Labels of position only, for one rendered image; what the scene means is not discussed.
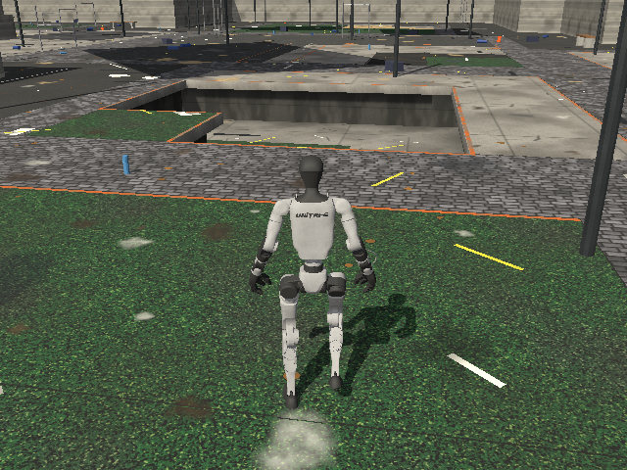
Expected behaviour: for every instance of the robot shin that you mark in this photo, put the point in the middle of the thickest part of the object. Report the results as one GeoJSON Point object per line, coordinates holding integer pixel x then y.
{"type": "Point", "coordinates": [290, 363]}
{"type": "Point", "coordinates": [335, 344]}

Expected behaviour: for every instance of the robot left hand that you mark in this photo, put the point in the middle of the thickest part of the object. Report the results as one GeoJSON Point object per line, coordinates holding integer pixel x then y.
{"type": "Point", "coordinates": [258, 279]}

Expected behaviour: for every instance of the robot right forearm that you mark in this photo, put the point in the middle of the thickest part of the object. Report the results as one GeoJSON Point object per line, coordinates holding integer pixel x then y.
{"type": "Point", "coordinates": [363, 259]}

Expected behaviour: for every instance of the robot right hand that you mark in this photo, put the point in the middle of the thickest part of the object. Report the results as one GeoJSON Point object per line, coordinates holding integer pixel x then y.
{"type": "Point", "coordinates": [364, 278]}

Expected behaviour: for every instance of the left robot shin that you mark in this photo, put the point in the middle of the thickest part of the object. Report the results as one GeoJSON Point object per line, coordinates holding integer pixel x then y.
{"type": "Point", "coordinates": [290, 363]}

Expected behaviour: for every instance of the robot right upper arm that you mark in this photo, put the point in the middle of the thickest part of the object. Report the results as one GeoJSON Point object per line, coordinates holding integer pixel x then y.
{"type": "Point", "coordinates": [348, 220]}

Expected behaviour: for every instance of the robot left upper arm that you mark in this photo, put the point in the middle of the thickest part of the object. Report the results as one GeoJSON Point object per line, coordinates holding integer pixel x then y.
{"type": "Point", "coordinates": [280, 208]}

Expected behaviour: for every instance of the robot left forearm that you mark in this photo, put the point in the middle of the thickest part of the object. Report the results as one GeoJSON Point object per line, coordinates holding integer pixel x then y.
{"type": "Point", "coordinates": [261, 260]}

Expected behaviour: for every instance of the right robot shin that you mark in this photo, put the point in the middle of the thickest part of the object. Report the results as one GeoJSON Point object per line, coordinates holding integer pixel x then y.
{"type": "Point", "coordinates": [335, 344]}

